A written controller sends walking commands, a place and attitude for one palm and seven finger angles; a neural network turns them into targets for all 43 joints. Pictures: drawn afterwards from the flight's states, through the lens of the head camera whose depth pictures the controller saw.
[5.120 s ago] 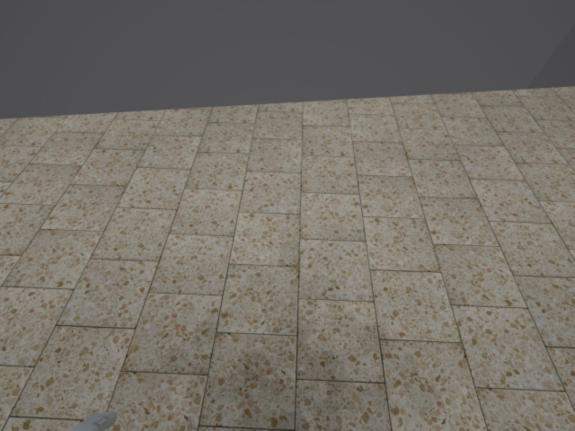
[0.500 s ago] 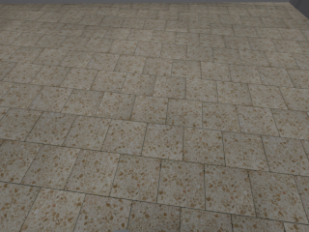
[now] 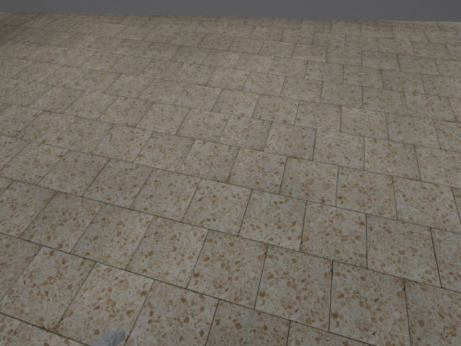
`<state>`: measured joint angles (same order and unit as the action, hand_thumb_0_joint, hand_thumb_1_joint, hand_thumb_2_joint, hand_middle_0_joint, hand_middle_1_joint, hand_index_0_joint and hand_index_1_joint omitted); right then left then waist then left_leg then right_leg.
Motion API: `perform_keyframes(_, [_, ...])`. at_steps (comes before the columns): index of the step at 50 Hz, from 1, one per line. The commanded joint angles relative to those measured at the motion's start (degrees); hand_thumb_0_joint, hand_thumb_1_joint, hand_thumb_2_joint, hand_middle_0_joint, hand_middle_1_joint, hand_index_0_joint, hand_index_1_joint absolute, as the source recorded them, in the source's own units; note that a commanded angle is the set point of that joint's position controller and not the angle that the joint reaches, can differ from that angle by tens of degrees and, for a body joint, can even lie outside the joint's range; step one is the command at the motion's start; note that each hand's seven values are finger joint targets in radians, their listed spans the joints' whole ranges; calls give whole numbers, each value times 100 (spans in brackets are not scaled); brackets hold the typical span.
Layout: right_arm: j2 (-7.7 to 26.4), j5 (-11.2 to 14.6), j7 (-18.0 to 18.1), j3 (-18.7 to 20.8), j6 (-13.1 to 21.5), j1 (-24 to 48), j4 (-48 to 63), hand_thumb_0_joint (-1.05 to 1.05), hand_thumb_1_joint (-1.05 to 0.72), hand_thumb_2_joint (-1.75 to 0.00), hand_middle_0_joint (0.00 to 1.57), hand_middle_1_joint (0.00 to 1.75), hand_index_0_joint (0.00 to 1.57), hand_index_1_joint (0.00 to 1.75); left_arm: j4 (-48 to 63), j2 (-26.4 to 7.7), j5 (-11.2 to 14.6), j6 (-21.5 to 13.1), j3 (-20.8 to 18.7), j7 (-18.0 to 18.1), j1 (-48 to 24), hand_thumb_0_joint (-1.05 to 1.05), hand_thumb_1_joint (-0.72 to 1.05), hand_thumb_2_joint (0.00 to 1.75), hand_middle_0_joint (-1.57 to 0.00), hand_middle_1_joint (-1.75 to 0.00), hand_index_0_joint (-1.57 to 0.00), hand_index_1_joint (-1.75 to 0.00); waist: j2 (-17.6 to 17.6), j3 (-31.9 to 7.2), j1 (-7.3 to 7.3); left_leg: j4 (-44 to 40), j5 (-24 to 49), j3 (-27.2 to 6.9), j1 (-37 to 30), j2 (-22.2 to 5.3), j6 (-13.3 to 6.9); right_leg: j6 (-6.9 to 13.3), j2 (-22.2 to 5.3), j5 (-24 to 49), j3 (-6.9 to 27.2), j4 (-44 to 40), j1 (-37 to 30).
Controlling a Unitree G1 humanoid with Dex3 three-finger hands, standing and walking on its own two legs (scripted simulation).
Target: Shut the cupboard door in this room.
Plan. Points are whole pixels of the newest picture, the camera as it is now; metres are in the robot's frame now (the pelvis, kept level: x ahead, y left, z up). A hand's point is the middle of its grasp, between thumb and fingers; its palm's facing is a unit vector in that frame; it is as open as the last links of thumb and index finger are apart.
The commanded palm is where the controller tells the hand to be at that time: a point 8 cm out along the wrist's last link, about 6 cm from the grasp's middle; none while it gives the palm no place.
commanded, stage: turn or walk to find it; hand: left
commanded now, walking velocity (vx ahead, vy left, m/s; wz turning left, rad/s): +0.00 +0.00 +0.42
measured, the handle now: out of the picture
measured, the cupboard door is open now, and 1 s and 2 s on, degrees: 80 80 80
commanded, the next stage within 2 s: none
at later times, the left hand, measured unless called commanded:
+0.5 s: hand out of the picture -0.07 +0.23 -0.19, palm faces +0.31 -0.92 -0.23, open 7.4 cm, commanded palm none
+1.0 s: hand out of the picture -0.02 +0.24 -0.14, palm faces +0.44 -0.86 -0.26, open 7.4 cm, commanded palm none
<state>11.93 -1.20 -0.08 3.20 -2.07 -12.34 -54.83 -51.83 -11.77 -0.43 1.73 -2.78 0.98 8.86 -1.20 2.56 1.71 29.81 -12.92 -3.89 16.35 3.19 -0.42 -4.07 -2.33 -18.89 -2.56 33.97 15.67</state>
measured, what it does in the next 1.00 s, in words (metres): steps on the spot, turning left: left foot, then right foot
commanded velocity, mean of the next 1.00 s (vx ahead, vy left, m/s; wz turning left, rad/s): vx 0.00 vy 0.00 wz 0.42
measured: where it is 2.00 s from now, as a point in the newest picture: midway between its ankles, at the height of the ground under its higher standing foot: outside the picture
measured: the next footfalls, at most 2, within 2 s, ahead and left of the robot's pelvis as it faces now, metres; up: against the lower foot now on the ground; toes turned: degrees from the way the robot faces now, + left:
left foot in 0.48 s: -0.03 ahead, +0.13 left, +0.00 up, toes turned +19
right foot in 1.00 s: +0.04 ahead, -0.08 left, +0.00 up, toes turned +24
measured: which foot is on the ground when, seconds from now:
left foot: down 0.00-0.02, up 0.04-0.46, down 0.48-1.00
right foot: down 0.00-0.48, up 0.50-0.98, down 1.00-1.00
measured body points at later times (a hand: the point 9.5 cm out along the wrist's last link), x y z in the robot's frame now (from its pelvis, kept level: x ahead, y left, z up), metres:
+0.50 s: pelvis -0.04 +0.03 -0.01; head -0.01 +0.06 +0.44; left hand -0.09 +0.28 -0.17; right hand +0.10 -0.21 -0.14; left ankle -0.07 +0.12 -0.74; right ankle +0.00 -0.11 -0.73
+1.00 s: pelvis -0.05 +0.01 +0.00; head -0.03 +0.00 +0.45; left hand -0.04 +0.28 -0.12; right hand +0.08 -0.21 -0.16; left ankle -0.07 +0.12 -0.73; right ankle +0.00 -0.10 -0.74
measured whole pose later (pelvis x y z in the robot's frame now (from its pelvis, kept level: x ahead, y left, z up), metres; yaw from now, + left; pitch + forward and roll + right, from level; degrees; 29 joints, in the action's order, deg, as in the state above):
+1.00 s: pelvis -0.05 +0.01 +0.00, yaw +26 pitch +0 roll +1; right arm 12.1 -1.1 0.1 3.6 -2.3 -14.8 -55.9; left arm -51.4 -11.1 -0.4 1.4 -2.5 1.2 7.2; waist -1.6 2.2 2.4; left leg 30.1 -12.5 -6.1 17.3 4.8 -0.9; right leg -2.6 -1.6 -17.2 -1.8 31.3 14.6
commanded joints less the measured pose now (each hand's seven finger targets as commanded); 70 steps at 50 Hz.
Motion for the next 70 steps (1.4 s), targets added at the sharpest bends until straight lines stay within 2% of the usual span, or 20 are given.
perform_keyframes(1, [518,52,-6,238,66,155,668,0,-90,-90,20,30,20,30,280,-1490,-122,-188,-295,112,844,0,90,90,-20,-30,-20,-30,1766,-382,-454,2096,-1948,109,1662,62,174,1108,-2508,1127,2154,-1957,-1190])
perform_keyframes(5, [631,-35,-97,307,-131,-186,227,0,-90,-90,20,30,20,30,524,-866,-66,-191,-164,113,-149,0,90,90,-20,-30,-20,-30,847,179,19,3996,-850,-2,1476,-418,253,971,-1604,348,809,-2012,30])
perform_keyframes(8, [611,-30,-100,274,-150,-277,137,0,-90,-90,20,30,20,30,408,-787,-63,-235,-139,110,137,0,90,90,-20,-30,-20,-30,1066,47,-87,3996,-630,168,1541,-482,402,965,-1520,804,389,-1907,-344])
perform_keyframes(16, [439,37,-90,154,-96,375,238,0,-90,-90,20,30,20,30,22,-1120,-144,-192,-248,102,822,0,90,90,-20,-30,-20,-30,1159,-136,-461,2103,-1377,649,988,-544,425,1201,-1851,1990,167,-1520,-917])
perform_keyframes(21, [447,78,-43,107,41,-108,175,0,-90,-90,20,30,20,30,-77,-1215,-115,-125,-309,84,630,0,90,90,-20,-30,-20,-30,1184,-553,-176,110,-580,961,-200,-449,287,886,-1784,2321,-286,-653,-755])
perform_keyframes(22, [620,66,-51,138,99,-346,98,0,-90,-90,20,30,20,30,-62,-1100,-58,-87,-295,69,615,0,90,90,-20,-30,-20,-30,639,-683,-22,-710,193,796,-885,-583,212,578,-1592,1904,-569,-42,-313])
perform_keyframes(23, [1189,12,-37,253,156,-427,143,0,-90,-90,20,30,20,30,84,-762,-4,-35,-252,37,748,0,90,90,-20,-30,-20,-30,-949,-695,6,-1163,1170,-879,-1564,-1814,-262,140,-893,97,-874,1085,1003])
perform_keyframes(24, [1580,24,-11,323,111,-591,167,0,-90,-90,20,30,20,30,278,-540,-55,0,-121,16,424,0,90,90,-20,-30,-20,-30,-1588,-504,138,-1299,2239,-1591,-1358,-2647,-784,-16,-531,-1676,-593,2041,1597])
perform_keyframes(26, [1356,-11,121,276,120,-407,91,0,-90,-90,20,30,20,30,208,-634,-75,101,-178,51,-47,0,90,90,-20,-30,-20,-30,-1328,-124,165,-1363,1682,-1455,-637,-2293,-855,24,-515,-1240,102,2917,1690])
perform_keyframes(28, [1078,2,144,163,163,113,239,0,-90,-90,20,30,20,30,-4,-651,-70,66,-202,-20,233,0,90,90,-20,-30,-20,-30,-787,-58,-123,-1275,1945,-907,-697,-1811,-747,-17,-483,-475,142,3118,1654])
perform_keyframes(31, [1033,41,159,162,235,-16,228,0,-90,-90,20,30,20,30,-107,-670,-61,25,-189,-26,397,0,90,90,-20,-30,-20,-30,-581,-446,-132,-1096,2891,-667,-1286,-1628,-765,-119,-412,-275,139,3015,1611])
perform_keyframes(40, [1055,-11,136,242,165,-341,207,0,-90,-90,20,30,20,30,232,-562,-26,20,-141,31,-181,0,90,90,-20,-30,-20,-30,-582,-410,74,-1037,2591,-1420,-1281,-1689,-1026,-136,-204,-660,234,1877,1300])
perform_keyframes(47, [1068,-16,82,294,88,-31,339,0,-90,-90,20,30,20,30,234,-532,16,-66,-133,72,364,0,90,90,-20,-30,-20,-30,-589,-507,-227,-682,1849,-1668,-175,-1303,-778,52,87,155,89,-250,-332])
perform_keyframes(48, [975,23,66,289,88,-14,348,0,-90,-90,20,30,20,30,195,-614,7,-115,-155,89,553,0,90,90,-20,-30,-20,-30,-372,-607,-327,-405,1441,-1546,166,-1094,-564,83,-29,695,138,-1080,-935])
perform_keyframes(50, [412,75,7,199,105,-138,529,0,-90,-90,20,30,20,30,233,-1398,-118,-213,-288,144,700,0,90,90,-20,-30,-20,-30,1795,-522,-386,1571,-1638,-14,1807,157,176,952,-2266,1116,2221,-1903,-1752])
perform_keyframes(51, [719,-14,27,300,0,-104,488,0,-90,-90,20,30,20,30,350,-1362,-53,-195,-291,139,617,0,90,90,-20,-30,-20,-30,1520,-480,-404,2650,-1954,-219,1573,-65,174,1301,-2525,731,2250,-2062,-856])
perform_keyframes(54, [652,-30,-84,330,-145,-301,204,0,-90,-90,20,30,20,30,498,-876,-46,-168,-176,124,-269,0,90,90,-20,-30,-20,-30,790,211,64,3926,-960,-81,1459,-352,232,1022,-1625,117,1081,-2089,173])
perform_keyframes(56, [570,-29,-98,297,-153,-454,117,0,-90,-90,20,30,20,30,473,-767,-53,-225,-142,114,-162,0,90,90,-20,-30,-20,-30,969,122,40,4033,-655,93,1446,-398,351,951,-1426,665,554,-1949,-66])
perform_keyframes(65, [439,45,-78,148,-88,322,233,0,-90,-90,20,30,20,30,18,-1141,-144,-199,-248,94,779,0,90,90,-20,-30,-20,-30,1257,-149,-424,2080,-1403,602,991,-491,450,1201,-1752,2293,247,-1415,-943])
perform_keyframes(70, [476,88,-35,98,37,19,205,0,-90,-90,20,30,20,30,-83,-1241,-117,-130,-296,77,688,0,90,90,-20,-30,-20,-30,1300,-475,-218,172,-640,936,-164,-386,307,909,-1734,2662,-121,-638,-756])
